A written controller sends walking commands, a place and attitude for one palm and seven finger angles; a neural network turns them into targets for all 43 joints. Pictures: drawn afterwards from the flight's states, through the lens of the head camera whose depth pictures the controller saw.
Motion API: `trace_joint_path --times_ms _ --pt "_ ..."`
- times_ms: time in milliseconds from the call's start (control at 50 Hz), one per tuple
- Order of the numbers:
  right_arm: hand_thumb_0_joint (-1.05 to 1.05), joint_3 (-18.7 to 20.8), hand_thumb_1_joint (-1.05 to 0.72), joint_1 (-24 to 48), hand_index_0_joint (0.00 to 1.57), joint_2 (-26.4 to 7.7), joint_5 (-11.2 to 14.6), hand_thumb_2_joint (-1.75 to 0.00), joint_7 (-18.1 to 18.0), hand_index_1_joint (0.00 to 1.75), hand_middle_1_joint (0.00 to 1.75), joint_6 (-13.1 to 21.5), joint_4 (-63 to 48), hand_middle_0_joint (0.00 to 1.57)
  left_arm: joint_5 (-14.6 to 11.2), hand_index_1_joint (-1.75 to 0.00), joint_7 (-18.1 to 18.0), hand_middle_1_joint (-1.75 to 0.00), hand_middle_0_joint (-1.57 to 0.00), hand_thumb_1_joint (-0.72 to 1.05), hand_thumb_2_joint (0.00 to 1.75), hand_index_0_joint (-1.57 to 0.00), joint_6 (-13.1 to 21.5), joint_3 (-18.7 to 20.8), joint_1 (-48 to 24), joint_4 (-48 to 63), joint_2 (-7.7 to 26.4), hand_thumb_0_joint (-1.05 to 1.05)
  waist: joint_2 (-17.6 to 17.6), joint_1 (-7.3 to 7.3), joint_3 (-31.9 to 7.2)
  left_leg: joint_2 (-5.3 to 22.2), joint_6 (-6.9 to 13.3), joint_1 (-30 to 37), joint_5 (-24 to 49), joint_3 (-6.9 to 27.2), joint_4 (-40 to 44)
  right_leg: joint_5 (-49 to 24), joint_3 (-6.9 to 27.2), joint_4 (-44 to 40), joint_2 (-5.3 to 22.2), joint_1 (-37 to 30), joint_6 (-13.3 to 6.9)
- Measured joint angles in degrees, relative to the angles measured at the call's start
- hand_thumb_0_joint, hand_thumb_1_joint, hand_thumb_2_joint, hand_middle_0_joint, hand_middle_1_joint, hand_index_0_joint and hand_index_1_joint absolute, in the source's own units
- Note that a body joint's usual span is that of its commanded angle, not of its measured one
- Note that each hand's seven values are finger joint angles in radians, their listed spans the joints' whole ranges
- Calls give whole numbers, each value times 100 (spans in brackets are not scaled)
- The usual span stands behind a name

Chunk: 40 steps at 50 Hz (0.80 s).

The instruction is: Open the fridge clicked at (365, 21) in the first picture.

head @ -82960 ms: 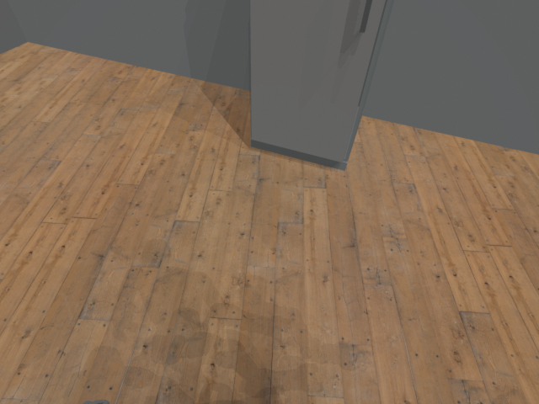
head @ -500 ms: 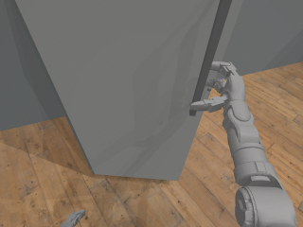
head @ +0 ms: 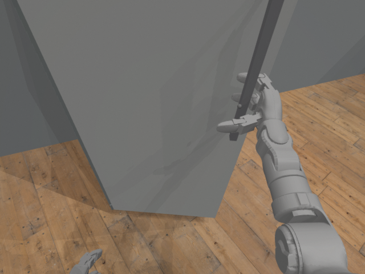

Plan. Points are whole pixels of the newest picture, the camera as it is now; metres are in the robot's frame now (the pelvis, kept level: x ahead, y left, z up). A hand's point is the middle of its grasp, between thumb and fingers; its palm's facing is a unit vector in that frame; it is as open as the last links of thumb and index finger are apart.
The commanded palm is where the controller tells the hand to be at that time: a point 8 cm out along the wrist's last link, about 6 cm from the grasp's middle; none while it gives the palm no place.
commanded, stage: slide the fingers in behind the handle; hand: right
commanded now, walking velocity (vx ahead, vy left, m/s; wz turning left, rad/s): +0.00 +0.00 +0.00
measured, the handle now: (249, 76) +0.50 -0.10 +0.20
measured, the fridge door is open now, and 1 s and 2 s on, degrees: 25 27 32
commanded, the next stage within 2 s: grip the handle and tug to test in 0.44 s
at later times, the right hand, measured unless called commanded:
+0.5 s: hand (240, 109) +0.42 -0.08 +0.17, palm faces +0.00 +1.00 +0.01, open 14.1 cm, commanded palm +0.40 -0.13 +0.17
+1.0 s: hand (242, 109) +0.42 -0.08 +0.17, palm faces -0.01 +1.00 +0.01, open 9.2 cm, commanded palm +0.40 -0.13 +0.17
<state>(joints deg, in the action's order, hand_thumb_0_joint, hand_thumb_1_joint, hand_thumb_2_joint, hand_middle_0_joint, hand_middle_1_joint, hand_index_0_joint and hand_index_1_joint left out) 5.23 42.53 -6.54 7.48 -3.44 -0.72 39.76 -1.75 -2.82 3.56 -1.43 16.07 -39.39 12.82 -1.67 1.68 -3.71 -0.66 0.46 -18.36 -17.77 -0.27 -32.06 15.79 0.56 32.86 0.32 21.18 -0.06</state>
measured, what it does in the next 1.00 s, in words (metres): stands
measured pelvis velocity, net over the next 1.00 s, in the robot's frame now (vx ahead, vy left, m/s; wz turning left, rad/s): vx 0.00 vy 0.00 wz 0.00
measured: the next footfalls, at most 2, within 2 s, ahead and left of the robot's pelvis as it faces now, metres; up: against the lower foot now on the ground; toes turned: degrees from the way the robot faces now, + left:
none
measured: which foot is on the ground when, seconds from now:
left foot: down 0.00-1.00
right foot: down 0.00-1.00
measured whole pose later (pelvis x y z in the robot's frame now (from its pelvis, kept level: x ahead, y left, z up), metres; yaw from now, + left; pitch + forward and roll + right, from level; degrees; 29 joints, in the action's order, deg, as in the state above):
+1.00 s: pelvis +0.00 +0.00 +0.00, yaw +0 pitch +2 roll +0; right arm 4.7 39.8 -6.6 7.5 -3.8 -2.4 36.6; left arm -1.9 -3.5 1.2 -1.6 16.1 -39.4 12.7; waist -1.8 1.5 -3.3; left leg -0.8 0.6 -15.9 -16.7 -0.4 -30.2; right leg 14.8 0.6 31.2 0.5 18.8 0.1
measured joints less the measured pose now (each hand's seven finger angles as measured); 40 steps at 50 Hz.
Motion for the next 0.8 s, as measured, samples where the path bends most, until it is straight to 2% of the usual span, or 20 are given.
trace_joint_path --times_ms 120,420,600,700,800 --pt "-1 185 50 -171 30 22 -108 -30 -108 120 120 11 -149 29 40 -30 21 -30 -20 90 90 -20 -105 -19 -10 90 -58 1 3 21 -49 -24 10 23 -5 86 19 9 -86 -76 28 -84 7" --pt "-1 1 50 -654 27 53 -32 -30 -67 118 120 -265 -825 29 7 -30 -1 -30 -20 90 90 -20 -210 39 43 82 2 1 -37 -54 -35 -40 32 259 1 57 141 7 -56 -174 44 -299 29" --pt "-1 -103 49 -625 28 90 -39 -31 -83 119 120 -323 -845 30 7 -30 -49 -30 -20 90 90 -20 -242 11 -88 74 -14 1 -23 -78 -6 -33 39 331 26 10 172 -34 -11 -201 34 -353 36" --pt "-1 -33 41 -466 30 81 -15 -34 -70 121 122 -339 -634 31 17 -30 -68 -30 -20 90 90 -20 -271 -35 -142 72 -42 1 2 -64 -4 -31 42 325 54 -3 185 -71 2 -222 32 -346 38" --pt "-1 29 25 -444 33 -14 -33 -41 -47 123 124 -249 -543 32 9 -30 -67 -30 -20 90 90 -20 -270 -41 -107 101 -62 1 11 -45 -6 -41 42 312 87 7 203 -92 -8 -230 43 -333 39"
